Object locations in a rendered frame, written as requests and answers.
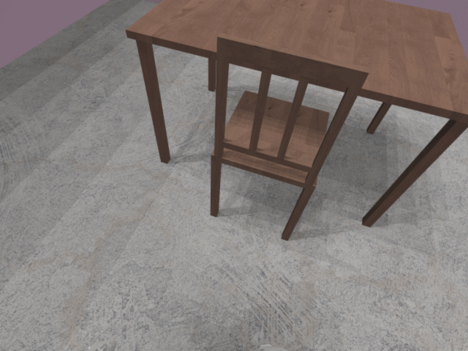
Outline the chair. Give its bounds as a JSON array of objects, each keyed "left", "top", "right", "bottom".
[{"left": 211, "top": 33, "right": 369, "bottom": 241}]

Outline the table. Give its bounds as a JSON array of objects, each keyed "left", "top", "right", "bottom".
[{"left": 126, "top": 0, "right": 468, "bottom": 227}]

